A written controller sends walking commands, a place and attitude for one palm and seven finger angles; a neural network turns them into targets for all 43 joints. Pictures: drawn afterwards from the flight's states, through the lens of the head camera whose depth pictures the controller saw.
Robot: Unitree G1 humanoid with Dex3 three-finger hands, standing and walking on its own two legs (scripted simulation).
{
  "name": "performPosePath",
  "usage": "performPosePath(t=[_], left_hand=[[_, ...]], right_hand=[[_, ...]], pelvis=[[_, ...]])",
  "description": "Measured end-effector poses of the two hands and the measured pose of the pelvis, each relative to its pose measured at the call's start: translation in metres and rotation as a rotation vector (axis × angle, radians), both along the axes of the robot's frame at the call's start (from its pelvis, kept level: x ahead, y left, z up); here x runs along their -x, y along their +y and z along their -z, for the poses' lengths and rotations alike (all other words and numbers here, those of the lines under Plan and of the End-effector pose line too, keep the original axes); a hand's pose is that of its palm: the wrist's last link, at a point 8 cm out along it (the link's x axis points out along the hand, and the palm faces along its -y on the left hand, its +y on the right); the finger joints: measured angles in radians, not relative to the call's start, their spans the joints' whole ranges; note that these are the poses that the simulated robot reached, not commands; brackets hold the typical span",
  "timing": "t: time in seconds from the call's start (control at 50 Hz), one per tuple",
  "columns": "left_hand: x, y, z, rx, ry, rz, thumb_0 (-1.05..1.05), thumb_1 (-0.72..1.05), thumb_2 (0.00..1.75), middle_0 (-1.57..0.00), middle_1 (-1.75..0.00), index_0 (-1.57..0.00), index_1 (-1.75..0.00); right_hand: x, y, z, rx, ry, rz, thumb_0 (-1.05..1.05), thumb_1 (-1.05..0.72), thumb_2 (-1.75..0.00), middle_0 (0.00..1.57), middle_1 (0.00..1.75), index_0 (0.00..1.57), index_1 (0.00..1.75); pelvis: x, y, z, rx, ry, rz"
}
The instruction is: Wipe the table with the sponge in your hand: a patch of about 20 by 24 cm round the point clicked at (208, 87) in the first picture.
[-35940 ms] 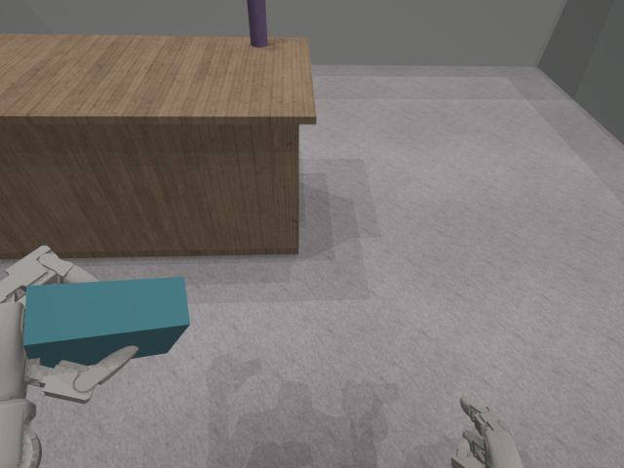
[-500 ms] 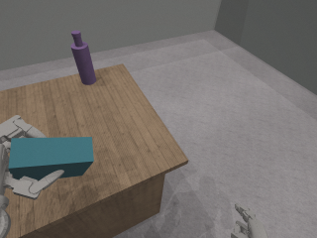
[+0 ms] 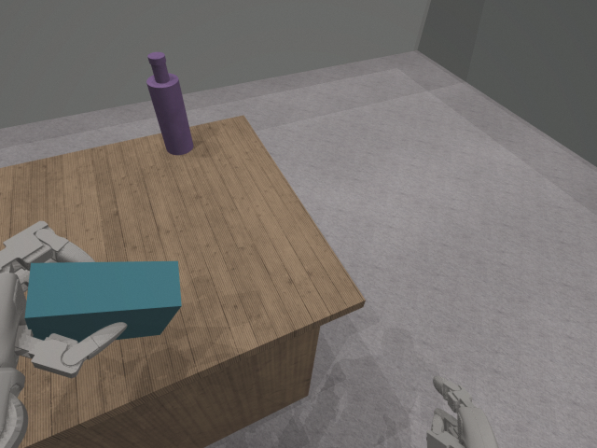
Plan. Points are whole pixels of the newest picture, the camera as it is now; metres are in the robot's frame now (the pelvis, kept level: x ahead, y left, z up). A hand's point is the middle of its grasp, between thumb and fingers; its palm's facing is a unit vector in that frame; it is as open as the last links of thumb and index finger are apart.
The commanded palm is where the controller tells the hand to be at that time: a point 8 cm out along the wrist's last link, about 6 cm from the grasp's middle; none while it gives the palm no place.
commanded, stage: shuffle to correct the standing spot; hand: left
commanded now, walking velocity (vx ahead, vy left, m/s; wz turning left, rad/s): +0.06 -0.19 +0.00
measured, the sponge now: (128, 303) +0.24 +0.21 +0.12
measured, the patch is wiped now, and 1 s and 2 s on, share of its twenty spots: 0.00 0.00 0.00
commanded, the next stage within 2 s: none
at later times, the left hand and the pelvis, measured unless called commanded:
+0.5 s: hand (76, 303) +0.22 +0.24 +0.16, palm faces +0.34 -0.86 -0.38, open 9.4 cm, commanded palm +0.16 +0.28 +0.18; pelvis +0.00 +0.00 +0.00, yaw +0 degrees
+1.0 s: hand (77, 300) +0.22 +0.24 +0.16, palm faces +0.34 -0.86 -0.37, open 9.4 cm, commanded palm +0.16 +0.28 +0.18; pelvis +0.00 -0.01 +0.00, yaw +0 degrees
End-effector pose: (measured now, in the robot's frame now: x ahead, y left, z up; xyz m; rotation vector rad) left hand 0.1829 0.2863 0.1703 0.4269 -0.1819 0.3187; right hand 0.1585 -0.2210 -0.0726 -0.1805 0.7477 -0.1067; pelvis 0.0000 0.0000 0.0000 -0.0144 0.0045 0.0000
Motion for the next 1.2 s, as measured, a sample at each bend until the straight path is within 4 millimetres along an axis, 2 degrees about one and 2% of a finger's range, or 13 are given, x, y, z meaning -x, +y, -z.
performPosePath(t=[0.08,0.26,0.4,0.52,0.7,0.94,1.1,1.2], left_hand=[[-0.004,-0.003,0.001,0.004,-0.003,0.014,0.0,-0.44,1.05,-0.81,-1.39,-0.81,-1.39],[-0.006,-0.006,-0.011,-0.041,-0.029,0.032,0.0,-0.44,1.05,-0.81,-1.39,-0.81,-1.39],[0.0,-0.005,-0.005,-0.031,-0.002,0.015,0.0,-0.44,1.05,-0.81,-1.39,-0.81,-1.39],[0.004,-0.006,0.0,0.0,-0.008,0.006,0.0,-0.44,1.05,-0.81,-1.39,-0.81,-1.39],[0.003,-0.007,-0.012,-0.035,-0.037,0.01,0.0,-0.44,1.05,-0.81,-1.39,-0.81,-1.39],[0.003,-0.007,0.001,0.004,-0.002,0.009,0.0,-0.44,1.05,-0.81,-1.39,-0.81,-1.39],[-0.002,-0.005,-0.01,-0.03,-0.032,0.013,0.0,-0.44,1.05,-0.81,-1.39,-0.81,-1.39],[0.0,-0.006,-0.01,-0.037,-0.018,0.022,0.0,-0.44,1.05,-0.81,-1.39,-0.81,-1.39]], right_hand=[[0.0,-0.004,-0.001,0.012,0.004,0.007,0.01,-0.9,-0.9,0.21,0.3,0.21,0.3],[0.0,-0.013,-0.002,0.017,-0.003,0.023,0.01,-0.9,-0.9,0.21,0.3,0.2,0.3],[0.004,-0.016,0.002,0.014,0.005,0.032,0.01,-0.9,-0.9,0.21,0.3,0.2,0.3],[0.008,-0.015,0.002,0.022,0.016,0.025,0.01,-0.9,-0.9,0.21,0.3,0.2,0.3],[0.006,-0.012,0.001,0.004,-0.001,0.016,0.02,-0.9,-0.9,0.21,0.3,0.2,0.3],[0.009,-0.016,0.001,0.02,0.013,0.028,0.01,-0.9,-0.9,0.21,0.3,0.2,0.3],[0.005,-0.014,-0.001,0.018,0.006,0.027,0.02,-0.9,-0.9,0.21,0.3,0.2,0.3],[0.003,-0.013,-0.001,0.006,-0.009,0.033,0.01,-0.9,-0.9,0.21,0.3,0.2,0.3]], pelvis=[[-0.002,-0.001,0.0,-0.001,-0.001,-0.002],[-0.003,-0.003,0.001,0.001,-0.001,-0.004],[-0.002,-0.005,0.002,0.002,-0.003,-0.004],[0.0,-0.005,0.002,-0.001,-0.006,-0.007],[0.002,-0.006,0.001,0.0,-0.007,-0.004],[0.0,-0.006,0.001,-0.001,-0.005,-0.002],[-0.001,-0.004,0.0,0.001,-0.007,0.001],[0.0,-0.003,0.001,0.003,-0.008,0.004]])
